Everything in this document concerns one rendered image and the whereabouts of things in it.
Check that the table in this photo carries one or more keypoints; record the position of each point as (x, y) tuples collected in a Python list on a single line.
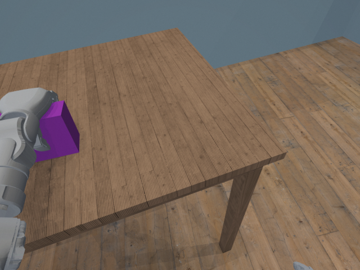
[(156, 123)]

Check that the sponge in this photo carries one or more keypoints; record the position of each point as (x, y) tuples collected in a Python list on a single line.
[(60, 131)]

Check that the robot left hand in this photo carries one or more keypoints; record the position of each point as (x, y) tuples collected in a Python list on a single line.
[(35, 100)]

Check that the robot left forearm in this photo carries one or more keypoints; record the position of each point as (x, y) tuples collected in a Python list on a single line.
[(18, 132)]

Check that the left robot upper arm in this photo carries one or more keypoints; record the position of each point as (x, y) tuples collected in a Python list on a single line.
[(12, 242)]

